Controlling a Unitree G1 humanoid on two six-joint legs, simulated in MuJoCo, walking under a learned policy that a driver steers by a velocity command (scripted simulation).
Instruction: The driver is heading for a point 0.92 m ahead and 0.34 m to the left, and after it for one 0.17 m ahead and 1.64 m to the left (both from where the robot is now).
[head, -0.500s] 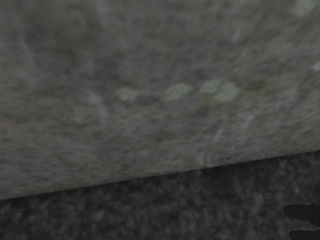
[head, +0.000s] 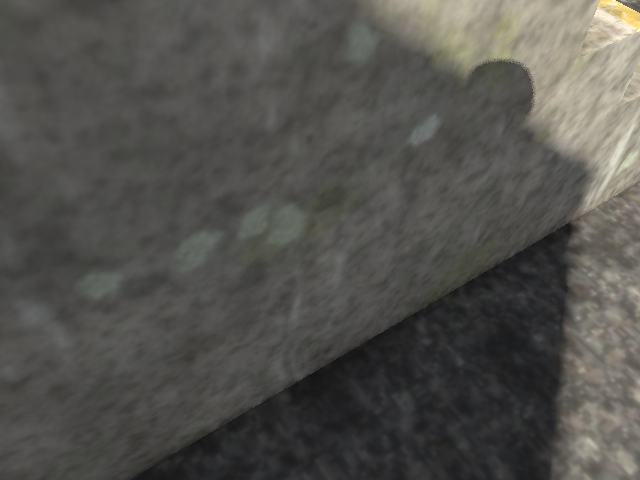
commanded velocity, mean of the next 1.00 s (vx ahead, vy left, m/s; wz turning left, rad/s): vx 0.27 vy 0.00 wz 0.56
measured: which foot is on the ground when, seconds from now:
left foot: down 0.00-0.02, up 0.04-0.48, down 0.50-0.82, up 0.84-1.00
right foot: down 0.00-0.50, up 0.52-0.80, down 0.82-1.00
